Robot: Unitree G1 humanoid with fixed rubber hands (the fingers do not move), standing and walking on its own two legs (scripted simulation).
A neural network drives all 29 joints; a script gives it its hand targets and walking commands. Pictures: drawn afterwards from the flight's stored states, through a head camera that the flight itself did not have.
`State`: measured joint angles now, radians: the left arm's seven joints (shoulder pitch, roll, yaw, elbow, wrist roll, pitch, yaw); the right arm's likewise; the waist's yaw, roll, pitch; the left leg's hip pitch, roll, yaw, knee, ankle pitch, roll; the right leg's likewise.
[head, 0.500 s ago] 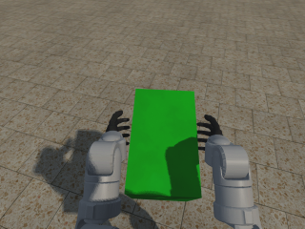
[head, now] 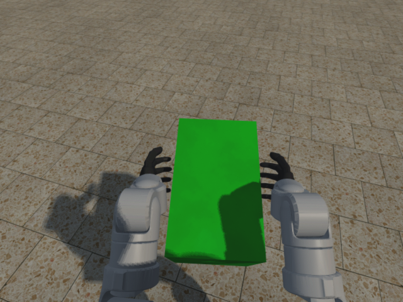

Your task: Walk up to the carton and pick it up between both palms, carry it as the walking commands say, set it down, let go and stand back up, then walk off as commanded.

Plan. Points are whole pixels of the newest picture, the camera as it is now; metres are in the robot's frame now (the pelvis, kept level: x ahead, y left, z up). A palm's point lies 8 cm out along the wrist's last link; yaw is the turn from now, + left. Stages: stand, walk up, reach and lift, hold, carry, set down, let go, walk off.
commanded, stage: carry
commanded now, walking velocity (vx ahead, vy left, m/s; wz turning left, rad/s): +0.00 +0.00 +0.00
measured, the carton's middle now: (214, 194) +0.34 +0.00 +0.01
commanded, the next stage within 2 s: hold in 0.06 s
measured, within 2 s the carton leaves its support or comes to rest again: neither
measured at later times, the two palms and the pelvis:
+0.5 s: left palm (156, 186) +0.31 +0.12 +0.08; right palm (286, 191) +0.31 -0.14 +0.07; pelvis +0.01 -0.01 +0.01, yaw +4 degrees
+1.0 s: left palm (153, 189) +0.31 +0.13 +0.06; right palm (282, 193) +0.31 -0.13 +0.06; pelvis +0.01 -0.01 +0.02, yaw +2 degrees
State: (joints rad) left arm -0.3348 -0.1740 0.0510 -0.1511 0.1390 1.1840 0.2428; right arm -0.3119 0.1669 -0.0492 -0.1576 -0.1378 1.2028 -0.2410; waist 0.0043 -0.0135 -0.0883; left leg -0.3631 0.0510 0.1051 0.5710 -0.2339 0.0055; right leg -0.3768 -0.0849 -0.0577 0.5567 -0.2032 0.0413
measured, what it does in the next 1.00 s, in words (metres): stands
